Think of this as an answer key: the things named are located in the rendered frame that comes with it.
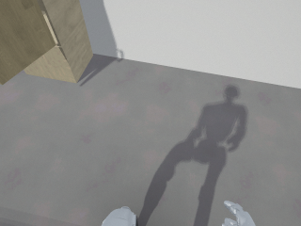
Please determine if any cupboard door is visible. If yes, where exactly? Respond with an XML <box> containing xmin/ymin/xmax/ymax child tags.
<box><xmin>0</xmin><ymin>0</ymin><xmax>56</xmax><ymax>85</ymax></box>

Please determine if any right robot hand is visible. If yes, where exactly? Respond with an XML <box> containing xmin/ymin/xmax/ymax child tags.
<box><xmin>222</xmin><ymin>201</ymin><xmax>256</xmax><ymax>226</ymax></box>

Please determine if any robot left thigh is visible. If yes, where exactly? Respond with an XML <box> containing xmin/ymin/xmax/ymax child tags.
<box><xmin>102</xmin><ymin>208</ymin><xmax>136</xmax><ymax>226</ymax></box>

